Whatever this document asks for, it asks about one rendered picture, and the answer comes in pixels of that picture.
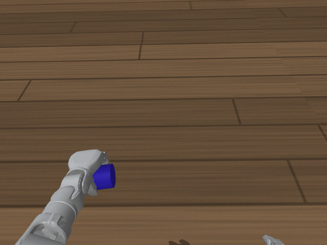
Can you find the can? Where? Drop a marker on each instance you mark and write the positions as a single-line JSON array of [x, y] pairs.
[[104, 177]]

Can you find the left robot hand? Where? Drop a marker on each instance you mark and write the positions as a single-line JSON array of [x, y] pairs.
[[91, 160]]

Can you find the left robot arm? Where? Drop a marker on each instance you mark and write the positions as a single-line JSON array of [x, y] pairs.
[[53, 225]]

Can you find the right robot hand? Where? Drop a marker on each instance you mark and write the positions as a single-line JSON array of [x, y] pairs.
[[268, 240]]

